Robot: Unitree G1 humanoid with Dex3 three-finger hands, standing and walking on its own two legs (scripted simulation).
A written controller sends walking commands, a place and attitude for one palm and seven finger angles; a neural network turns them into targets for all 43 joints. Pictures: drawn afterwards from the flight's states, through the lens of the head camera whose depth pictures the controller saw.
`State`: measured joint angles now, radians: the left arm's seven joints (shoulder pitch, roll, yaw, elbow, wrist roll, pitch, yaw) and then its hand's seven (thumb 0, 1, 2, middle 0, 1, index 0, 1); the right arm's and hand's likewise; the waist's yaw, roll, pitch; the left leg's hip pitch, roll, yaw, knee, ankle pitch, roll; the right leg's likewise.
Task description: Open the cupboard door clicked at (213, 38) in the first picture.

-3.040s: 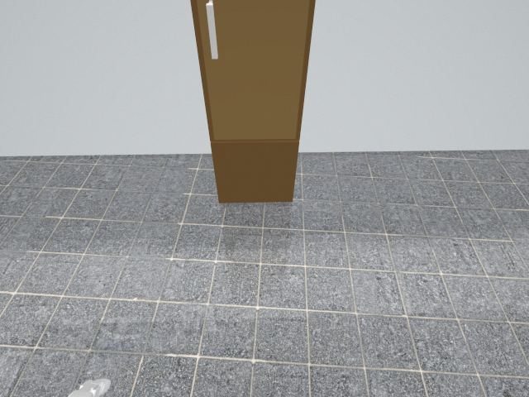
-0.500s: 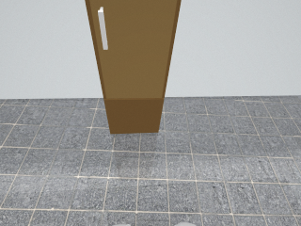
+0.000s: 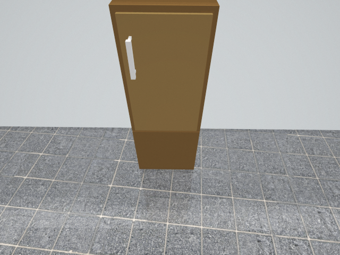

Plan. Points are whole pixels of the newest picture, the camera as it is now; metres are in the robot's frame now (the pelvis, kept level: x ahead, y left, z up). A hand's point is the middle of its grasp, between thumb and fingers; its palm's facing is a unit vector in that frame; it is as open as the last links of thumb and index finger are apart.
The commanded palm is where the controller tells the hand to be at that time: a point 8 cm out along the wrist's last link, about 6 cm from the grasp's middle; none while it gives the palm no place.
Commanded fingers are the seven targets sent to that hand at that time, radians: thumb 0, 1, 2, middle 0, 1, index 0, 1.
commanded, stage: take the last steps up to it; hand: left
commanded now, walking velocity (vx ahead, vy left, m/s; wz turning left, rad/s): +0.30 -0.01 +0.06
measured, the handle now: (131, 58) +0.78 +0.19 +0.09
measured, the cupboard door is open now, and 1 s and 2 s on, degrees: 0 0 0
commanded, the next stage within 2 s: come to a stop and stand still in 0.58 s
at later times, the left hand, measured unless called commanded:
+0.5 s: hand out of the picture +0.15 +0.25 -0.18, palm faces +0.05 -0.98 -0.17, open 7.4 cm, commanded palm none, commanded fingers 0.00 0.90 0.90 -0.20 -0.30 -0.20 -0.30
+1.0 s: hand (113, 198) +0.33 +0.21 -0.17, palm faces +0.04 -0.97 -0.23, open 7.2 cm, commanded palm none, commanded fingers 0.00 0.90 0.90 -0.20 -0.30 -0.20 -0.30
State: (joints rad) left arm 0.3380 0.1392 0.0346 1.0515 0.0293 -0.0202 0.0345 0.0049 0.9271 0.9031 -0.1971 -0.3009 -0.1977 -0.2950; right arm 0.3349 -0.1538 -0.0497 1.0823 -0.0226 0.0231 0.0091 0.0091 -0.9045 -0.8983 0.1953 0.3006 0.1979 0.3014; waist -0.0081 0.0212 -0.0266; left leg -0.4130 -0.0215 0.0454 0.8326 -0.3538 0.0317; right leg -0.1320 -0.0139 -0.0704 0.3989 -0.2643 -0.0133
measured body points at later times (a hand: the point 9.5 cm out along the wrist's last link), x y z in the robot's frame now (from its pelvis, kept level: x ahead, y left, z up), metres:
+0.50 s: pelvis +0.14 +0.07 +0.00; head +0.15 +0.08 +0.45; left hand +0.15 +0.30 -0.16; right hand +0.12 -0.15 -0.15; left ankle +0.08 +0.16 -0.74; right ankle +0.18 -0.06 -0.69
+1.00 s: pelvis +0.24 +0.03 -0.01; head +0.28 +0.02 +0.44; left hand +0.33 +0.26 -0.15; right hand +0.28 -0.20 -0.17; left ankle +0.23 +0.15 -0.69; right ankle +0.31 -0.06 -0.74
